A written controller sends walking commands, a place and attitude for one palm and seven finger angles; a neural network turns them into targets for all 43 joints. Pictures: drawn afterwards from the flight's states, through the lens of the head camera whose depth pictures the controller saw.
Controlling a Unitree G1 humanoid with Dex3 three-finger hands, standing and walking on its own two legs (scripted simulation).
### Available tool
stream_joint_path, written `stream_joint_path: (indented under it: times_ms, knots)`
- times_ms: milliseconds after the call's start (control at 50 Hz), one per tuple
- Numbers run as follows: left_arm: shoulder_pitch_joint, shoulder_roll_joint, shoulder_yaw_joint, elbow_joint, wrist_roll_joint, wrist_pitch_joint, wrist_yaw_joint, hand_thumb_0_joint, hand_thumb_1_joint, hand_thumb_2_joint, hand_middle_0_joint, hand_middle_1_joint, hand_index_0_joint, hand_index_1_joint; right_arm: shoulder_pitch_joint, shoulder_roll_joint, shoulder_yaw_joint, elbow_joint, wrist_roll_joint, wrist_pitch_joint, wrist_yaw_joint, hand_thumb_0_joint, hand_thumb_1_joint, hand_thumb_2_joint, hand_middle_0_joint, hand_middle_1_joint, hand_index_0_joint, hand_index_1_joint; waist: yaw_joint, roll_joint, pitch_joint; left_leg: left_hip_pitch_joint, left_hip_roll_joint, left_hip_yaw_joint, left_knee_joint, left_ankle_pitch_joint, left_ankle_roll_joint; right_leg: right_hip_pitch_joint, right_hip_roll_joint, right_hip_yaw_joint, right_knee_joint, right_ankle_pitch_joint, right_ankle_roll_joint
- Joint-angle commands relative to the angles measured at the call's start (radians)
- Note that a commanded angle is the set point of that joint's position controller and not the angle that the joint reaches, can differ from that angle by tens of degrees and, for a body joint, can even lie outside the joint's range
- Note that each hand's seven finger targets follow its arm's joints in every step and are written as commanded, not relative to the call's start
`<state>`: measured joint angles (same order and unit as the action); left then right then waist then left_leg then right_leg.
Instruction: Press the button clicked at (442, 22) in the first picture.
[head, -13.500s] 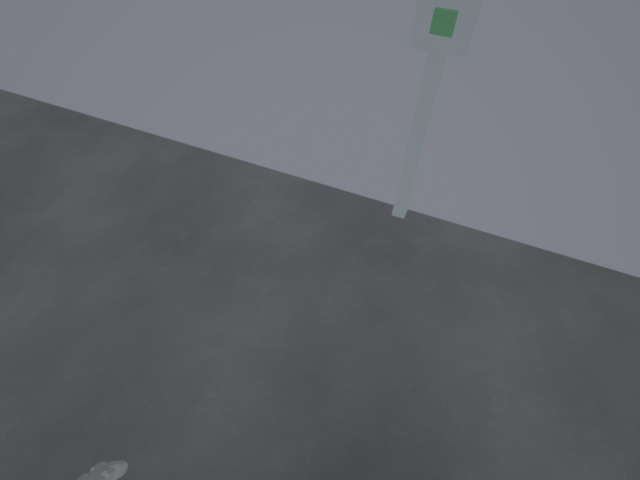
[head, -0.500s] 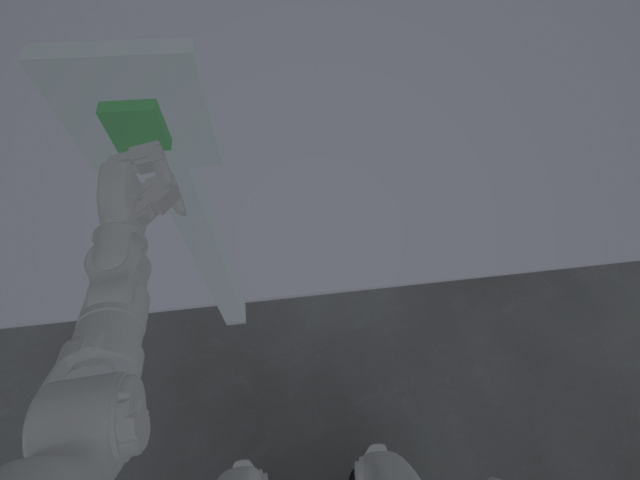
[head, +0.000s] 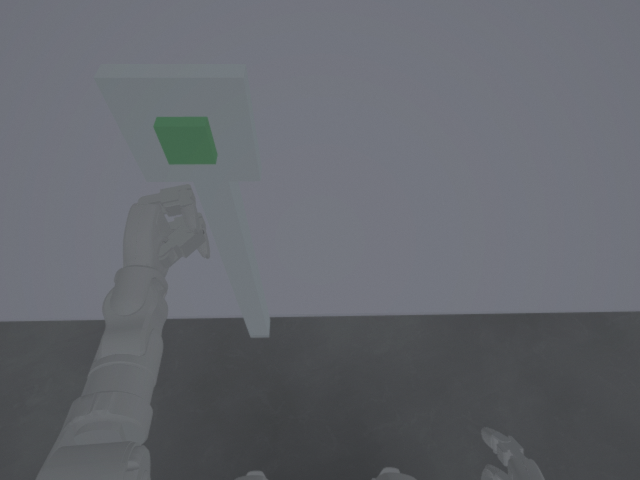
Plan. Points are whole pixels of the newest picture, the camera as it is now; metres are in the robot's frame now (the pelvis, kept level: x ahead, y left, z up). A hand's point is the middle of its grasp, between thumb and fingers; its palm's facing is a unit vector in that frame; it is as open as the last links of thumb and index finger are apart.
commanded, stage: draw the hand back to the body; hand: left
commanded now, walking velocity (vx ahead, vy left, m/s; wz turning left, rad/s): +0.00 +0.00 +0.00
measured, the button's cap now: (187, 139) +0.53 +0.20 +0.11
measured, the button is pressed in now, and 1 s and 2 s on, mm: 0 0 0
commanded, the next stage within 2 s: step back with the hand held close in 1.44 s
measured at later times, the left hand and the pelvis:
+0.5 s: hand (139, 282) +0.30 +0.19 +0.13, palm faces +0.06 -1.00 -0.05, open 3.1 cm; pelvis +0.00 +0.00 +0.02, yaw +0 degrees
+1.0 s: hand (35, 331) +0.22 +0.23 +0.18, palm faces +0.34 -0.87 -0.35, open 3.1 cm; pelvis +0.02 +0.01 +0.04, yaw +0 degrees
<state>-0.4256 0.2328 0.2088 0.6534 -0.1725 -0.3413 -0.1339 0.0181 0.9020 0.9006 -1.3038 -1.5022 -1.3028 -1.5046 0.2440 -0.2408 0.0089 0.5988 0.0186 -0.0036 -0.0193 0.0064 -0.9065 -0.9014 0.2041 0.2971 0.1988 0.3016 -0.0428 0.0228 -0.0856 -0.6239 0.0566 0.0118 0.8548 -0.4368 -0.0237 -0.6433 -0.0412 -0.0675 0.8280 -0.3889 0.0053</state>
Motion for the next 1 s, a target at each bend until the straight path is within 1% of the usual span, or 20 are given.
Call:
stream_joint_path:
  times_ms: [0, 20, 100, 200, 280, 340, 380, 440, 460, 500, 540, 580, 640, 700, 760, 780, 840, 880, 940, 980]
  knots:
    - [-0.231, 0.197, 0.073, -0.258, -0.024, -0.057, -0.011, 0.000, 0.900, 0.900, -1.300, -1.500, -1.300, -1.500, 0.051, -0.141, -0.049, -0.125, 0.006, -0.031, -0.011, 0.000, -0.900, -0.900, 0.200, 0.300, 0.200, 0.300, 0.014, -0.014, -0.394, 0.150, -0.058, 0.009, -0.115, 0.372, 0.032, 0.304, 0.045, 0.027, -0.079, 0.447, -0.021]
    - [-0.209, 0.181, 0.064, -0.294, -0.032, -0.048, -0.016, 0.000, 0.900, 0.900, -1.300, -1.500, -1.300, -1.500, 0.040, -0.136, -0.048, -0.136, 0.009, -0.032, -0.011, 0.000, -0.900, -0.900, 0.200, 0.300, 0.200, 0.300, 0.020, 0.008, -0.392, 0.159, -0.060, 0.016, -0.123, 0.375, 0.032, 0.321, 0.045, 0.029, -0.088, 0.458, -0.021]
    - [-0.103, 0.206, 0.096, -0.365, -0.057, -0.005, -0.023, 0.000, 0.900, 0.900, -1.300, -1.500, -1.300, -1.500, 0.012, -0.134, -0.041, -0.160, 0.019, -0.036, -0.019, 0.000, -0.900, -0.900, 0.200, 0.300, 0.200, 0.300, 0.027, -0.041, -0.311, 0.144, -0.057, 0.020, -0.168, 0.319, 0.037, 0.349, 0.047, 0.028, -0.132, 0.418, -0.016]
    - [-0.019, 0.183, 0.075, -0.540, -0.077, 0.017, -0.030, 0.000, 0.900, 0.900, -1.300, -1.500, -1.300, -1.500, -0.023, -0.124, -0.036, -0.173, 0.026, -0.069, -0.032, 0.000, -0.900, -0.900, 0.200, 0.300, 0.200, 0.300, 0.035, 0.022, -0.288, 0.216, -0.055, 0.019, -0.212, 0.299, 0.038, 0.362, 0.047, 0.023, -0.173, 0.370, -0.019]
    - [0.056, 0.171, 0.061, -0.596, -0.092, 0.056, -0.042, 0.000, 0.900, 0.900, -1.300, -1.500, -1.300, -1.500, -0.048, -0.129, -0.033, -0.170, 0.032, -0.100, -0.044, 0.000, -0.900, -0.900, 0.200, 0.300, 0.200, 0.300, 0.029, -0.029, -0.217, 0.235, -0.051, 0.008, -0.245, 0.261, 0.039, 0.354, 0.049, 0.013, -0.207, 0.311, -0.016]
    - [0.109, 0.170, 0.063, -0.654, -0.099, 0.095, -0.052, 0.000, 0.900, 0.900, -1.300, -1.500, -1.300, -1.500, -0.075, -0.125, -0.026, -0.175, 0.035, -0.121, -0.051, 0.000, -0.900, -0.900, 0.200, 0.300, 0.200, 0.300, 0.043, 0.011, -0.188, 0.257, -0.055, 0.007, -0.268, 0.246, 0.036, 0.361, 0.043, 0.011, -0.228, 0.293, -0.016]
    - [0.150, 0.172, 0.068, -0.684, -0.106, 0.119, -0.054, 0.000, 0.900, 0.900, -1.300, -1.500, -1.300, -1.500, -0.087, -0.125, -0.022, -0.181, 0.035, -0.135, -0.054, 0.000, -0.900, -0.900, 0.200, 0.300, 0.200, 0.300, 0.045, -0.036, -0.173, 0.265, -0.055, 0.003, -0.277, 0.233, 0.041, 0.372, 0.044, 0.012, -0.245, 0.267, -0.013]
    - [0.180, 0.175, 0.072, -0.761, -0.109, 0.153, -0.060, 0.000, 0.900, 0.900, -1.300, -1.500, -1.300, -1.500, -0.111, -0.119, -0.014, -0.190, 0.038, -0.153, -0.059, 0.000, -0.900, -0.900, 0.200, 0.300, 0.200, 0.300, 0.056, 0.001, -0.154, 0.289, -0.058, 0.000, -0.299, 0.225, 0.039, 0.383, 0.041, 0.008, -0.260, 0.253, -0.015]
    - [0.171, 0.285, 0.050, -0.885, 0.024, 0.147, 0.054, 0.000, 0.900, 0.900, -1.300, -1.500, -1.300, -1.500, -0.139, -0.114, -0.024, -0.177, 0.023, -0.154, -0.075, 0.000, -0.900, -0.900, 0.200, 0.300, 0.200, 0.300, 0.074, -0.003, -0.139, 0.333, -0.053, 0.018, -0.345, 0.223, 0.049, 0.410, 0.018, 0.047, -0.336, 0.220, -0.021]
    - [0.281, 0.205, 0.008, -0.892, 0.057, 0.176, 0.143, 0.000, 0.900, 0.900, -1.300, -1.500, -1.300, -1.500, -0.142, -0.103, -0.011, -0.161, 0.013, -0.157, -0.087, 0.000, -0.900, -0.900, 0.200, 0.300, 0.200, 0.300, 0.064, -0.017, -0.075, 0.366, -0.049, 0.016, -0.379, 0.224, 0.053, 0.420, 0.021, 0.037, -0.372, 0.202, -0.018]
    - [0.353, 0.186, -0.003, -0.910, 0.077, 0.197, 0.183, 0.000, 0.900, 0.900, -1.300, -1.500, -1.300, -1.500, -0.141, -0.097, -0.005, -0.152, 0.006, -0.151, -0.088, 0.000, -0.900, -0.900, 0.200, 0.300, 0.200, 0.300, 0.067, -0.004, -0.060, 0.408, -0.047, 0.018, -0.410, 0.262, 0.050, 0.464, 0.023, 0.026, -0.392, 0.242, -0.019]
    - [0.413, 0.199, 0.010, -0.939, 0.089, 0.206, 0.202, 0.000, 0.900, 0.900, -1.300, -1.500, -1.300, -1.500, -0.150, -0.100, -0.005, -0.145, -0.001, -0.146, -0.088, 0.000, -0.900, -0.900, 0.200, 0.300, 0.200, 0.300, 0.076, -0.017, -0.053, 0.436, -0.045, 0.019, -0.436, 0.310, 0.051, 0.509, 0.028, 0.025, -0.415, 0.284, -0.020]
    - [0.432, 0.190, 0.007, -1.014, 0.106, 0.213, 0.221, 0.000, 0.900, 0.900, -1.300, -1.500, -1.300, -1.500, -0.158, -0.091, 0.000, -0.145, -0.009, -0.141, -0.086, 0.000, -0.900, -0.900, 0.200, 0.300, 0.200, 0.300, 0.072, 0.026, -0.038, 0.488, -0.045, 0.025, -0.467, 0.347, 0.048, 0.540, 0.026, 0.022, -0.439, 0.319, -0.019]
    - [0.494, 0.194, 0.022, -1.062, 0.113, 0.218, 0.231, 0.000, 0.900, 0.900, -1.300, -1.500, -1.300, -1.500, -0.171, -0.088, 0.001, -0.145, -0.016, -0.140, -0.085, 0.000, -0.900, -0.900, 0.200, 0.300, 0.200, 0.300, 0.079, -0.001, -0.028, 0.511, -0.044, 0.025, -0.486, 0.369, 0.049, 0.569, 0.029, 0.020, -0.460, 0.331, -0.016]
    - [0.542, 0.199, 0.040, -1.137, 0.122, 0.219, 0.240, 0.000, 0.900, 0.900, -1.300, -1.500, -1.300, -1.500, -0.174, -0.085, -0.001, -0.145, -0.023, -0.143, -0.079, 0.000, -0.900, -0.900, 0.200, 0.300, 0.200, 0.300, 0.087, 0.053, -0.035, 0.539, -0.046, 0.026, -0.493, 0.423, 0.044, 0.594, 0.030, 0.018, -0.462, 0.378, -0.019]
    - [0.591, 0.208, 0.055, -1.129, 0.122, 0.224, 0.240, 0.000, 0.900, 0.900, -1.300, -1.500, -1.300, -1.500, -0.177, -0.088, -0.003, -0.141, -0.028, -0.145, -0.078, 0.000, -0.900, -0.900, 0.200, 0.300, 0.200, 0.300, 0.092, 0.002, -0.018, 0.532, -0.044, 0.025, -0.493, 0.429, 0.046, 0.597, 0.035, 0.014, -0.471, 0.385, -0.017]
    - [0.661, 0.198, 0.068, -1.182, 0.123, 0.227, 0.243, 0.000, 0.900, 0.900, -1.300, -1.500, -1.300, -1.500, -0.175, -0.081, -0.005, -0.144, -0.028, -0.143, -0.071, 0.000, -0.900, -0.900, 0.200, 0.300, 0.200, 0.300, 0.095, 0.030, -0.015, 0.537, -0.043, 0.027, -0.492, 0.461, 0.042, 0.610, 0.033, 0.014, -0.466, 0.412, -0.016]
    - [0.708, 0.219, 0.095, -1.217, 0.125, 0.225, 0.244, 0.000, 0.900, 0.900, -1.300, -1.500, -1.300, -1.500, -0.179, -0.085, -0.010, -0.143, -0.033, -0.149, -0.069, 0.000, -0.900, -0.900, 0.200, 0.300, 0.200, 0.300, 0.102, 0.000, -0.015, 0.534, -0.044, 0.026, -0.490, 0.469, 0.042, 0.618, 0.036, 0.015, -0.474, 0.421, -0.014]
    - [0.760, 0.219, 0.115, -1.268, 0.126, 0.221, 0.248, 0.000, 0.900, 0.900, -1.300, -1.500, -1.300, -1.500, -0.175, -0.078, -0.010, -0.147, -0.033, -0.153, -0.064, 0.000, -0.900, -0.900, 0.200, 0.300, 0.200, 0.300, 0.105, 0.041, -0.008, 0.532, -0.043, 0.026, -0.489, 0.484, 0.040, 0.620, 0.033, 0.014, -0.465, 0.429, -0.014]
    - [0.818, 0.229, 0.134, -1.278, 0.126, 0.220, 0.248, 0.000, 0.900, 0.900, -1.300, -1.500, -1.300, -1.500, -0.177, -0.078, -0.015, -0.145, -0.032, -0.159, -0.065, 0.000, -0.900, -0.900, 0.200, 0.300, 0.200, 0.300, 0.110, 0.000, 0.006, 0.530, -0.039, 0.027, -0.483, 0.489, 0.040, 0.612, 0.039, 0.014, -0.473, 0.435, -0.013]
